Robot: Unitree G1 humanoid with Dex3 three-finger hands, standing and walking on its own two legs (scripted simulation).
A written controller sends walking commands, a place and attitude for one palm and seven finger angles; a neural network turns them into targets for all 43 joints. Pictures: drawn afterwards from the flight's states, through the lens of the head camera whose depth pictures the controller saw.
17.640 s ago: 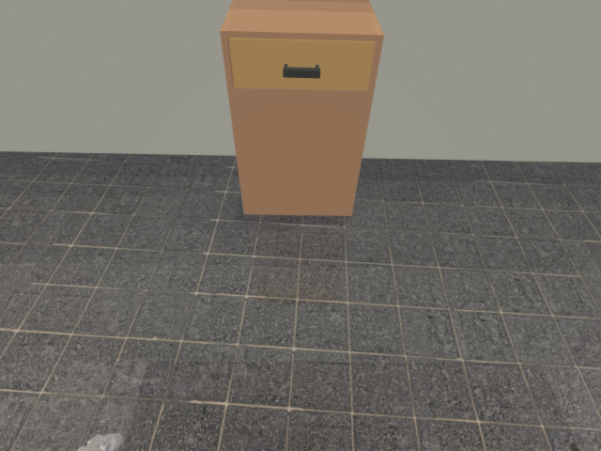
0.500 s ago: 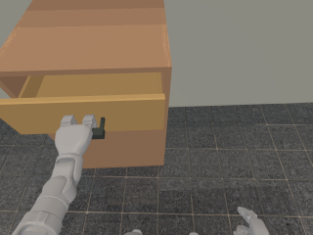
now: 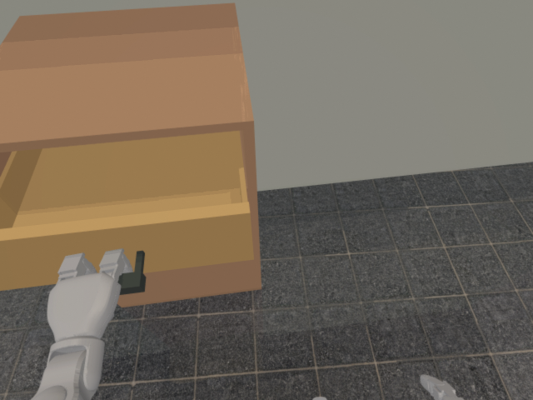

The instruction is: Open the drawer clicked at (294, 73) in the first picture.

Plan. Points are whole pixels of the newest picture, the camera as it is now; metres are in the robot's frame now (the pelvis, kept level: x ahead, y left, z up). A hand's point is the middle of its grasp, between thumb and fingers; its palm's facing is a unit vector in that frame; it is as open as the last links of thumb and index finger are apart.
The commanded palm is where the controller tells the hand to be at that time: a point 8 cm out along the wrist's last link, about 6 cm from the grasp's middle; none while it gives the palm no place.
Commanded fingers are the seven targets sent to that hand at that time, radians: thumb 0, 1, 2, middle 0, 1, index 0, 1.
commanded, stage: pull the drawer open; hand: left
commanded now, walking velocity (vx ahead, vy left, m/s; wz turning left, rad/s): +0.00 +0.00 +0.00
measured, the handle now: (104, 273) +0.31 +0.27 -0.01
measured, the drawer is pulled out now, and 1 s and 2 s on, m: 0.17 0.30 0.30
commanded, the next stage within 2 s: open the thumb to release the handle in 0.80 s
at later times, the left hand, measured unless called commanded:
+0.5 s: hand (92, 391) +0.15 +0.24 -0.03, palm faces -0.05 -0.09 -0.99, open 5.8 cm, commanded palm +0.10 +0.24 +0.02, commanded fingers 0.00 0.90 0.90 -0.40 -1.35 -0.40 -1.35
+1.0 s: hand out of the picture +0.13 +0.24 -0.03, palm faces +0.01 -0.04 -1.00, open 5.9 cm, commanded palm +0.10 +0.24 +0.02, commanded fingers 0.00 0.48 0.72 -0.37 -1.30 -0.37 -1.30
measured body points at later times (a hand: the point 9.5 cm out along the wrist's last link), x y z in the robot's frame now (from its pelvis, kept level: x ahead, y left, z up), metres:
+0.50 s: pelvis +0.00 -0.01 -0.01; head +0.05 -0.01 +0.44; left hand +0.15 +0.24 +0.03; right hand +0.23 -0.21 -0.09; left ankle -0.04 +0.10 -0.69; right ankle -0.01 -0.12 -0.69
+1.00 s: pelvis -0.02 -0.02 -0.03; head +0.03 -0.04 +0.41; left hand +0.12 +0.24 +0.02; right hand +0.18 -0.24 -0.14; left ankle -0.04 +0.10 -0.69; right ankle -0.01 -0.12 -0.69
